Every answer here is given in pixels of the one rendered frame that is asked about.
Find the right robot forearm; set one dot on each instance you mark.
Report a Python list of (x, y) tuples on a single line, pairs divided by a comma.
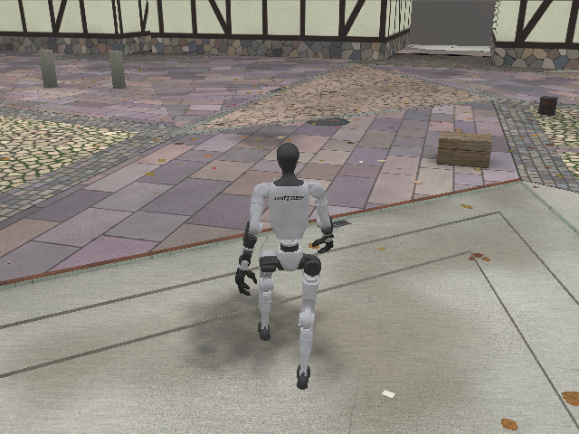
[(328, 232)]

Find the left robot upper arm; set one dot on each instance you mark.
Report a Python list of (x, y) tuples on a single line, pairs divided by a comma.
[(260, 191)]

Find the robot left hand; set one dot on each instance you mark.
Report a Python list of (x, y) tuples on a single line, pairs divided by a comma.
[(239, 279)]

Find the robot right hand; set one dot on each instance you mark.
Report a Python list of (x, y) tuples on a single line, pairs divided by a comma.
[(328, 246)]

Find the left robot forearm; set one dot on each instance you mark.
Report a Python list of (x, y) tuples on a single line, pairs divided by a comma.
[(249, 241)]

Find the right robot upper arm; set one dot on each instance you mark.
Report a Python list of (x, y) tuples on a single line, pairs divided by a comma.
[(317, 191)]

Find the humanoid robot head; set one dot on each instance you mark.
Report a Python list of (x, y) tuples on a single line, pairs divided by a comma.
[(288, 156)]

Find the humanoid robot torso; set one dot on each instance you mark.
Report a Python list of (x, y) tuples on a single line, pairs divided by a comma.
[(289, 207)]

